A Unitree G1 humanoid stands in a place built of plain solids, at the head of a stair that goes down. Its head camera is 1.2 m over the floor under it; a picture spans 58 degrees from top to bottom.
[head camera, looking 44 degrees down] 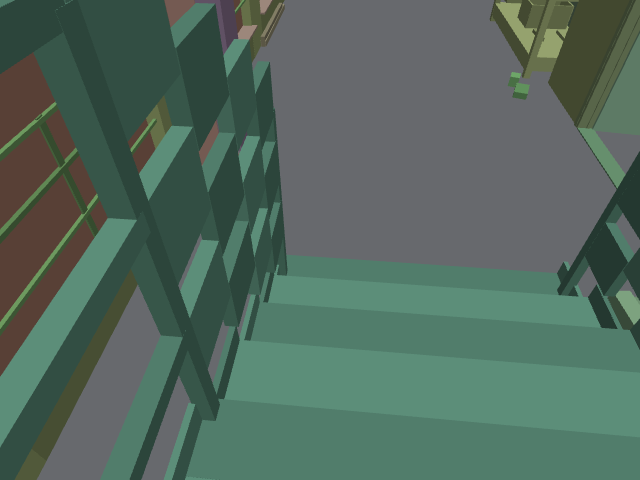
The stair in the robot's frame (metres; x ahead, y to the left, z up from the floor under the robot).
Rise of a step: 0.16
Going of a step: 0.30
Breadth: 1.60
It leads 5 degrees to the right of straight ahead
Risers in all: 5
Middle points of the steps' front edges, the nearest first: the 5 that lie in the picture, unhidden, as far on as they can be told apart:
0.51 -0.45 0.00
0.81 -0.48 -0.16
1.11 -0.51 -0.32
1.41 -0.54 -0.48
1.71 -0.57 -0.64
